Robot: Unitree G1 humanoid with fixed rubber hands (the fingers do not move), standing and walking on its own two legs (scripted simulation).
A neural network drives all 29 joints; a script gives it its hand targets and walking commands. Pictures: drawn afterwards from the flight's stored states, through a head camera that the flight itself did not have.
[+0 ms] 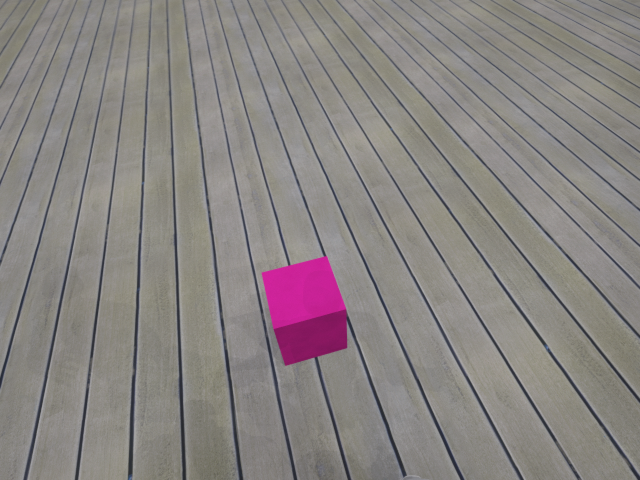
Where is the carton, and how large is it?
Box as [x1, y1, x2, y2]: [262, 256, 346, 365]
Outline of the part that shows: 326,256 262,272 272,324 285,365 346,347 345,307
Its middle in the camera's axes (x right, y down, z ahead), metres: -0.05 +0.24 +1.24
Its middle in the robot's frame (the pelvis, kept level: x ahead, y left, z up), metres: +0.71 +0.11 -0.62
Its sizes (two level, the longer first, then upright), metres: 0.210 0.200 0.250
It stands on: the floor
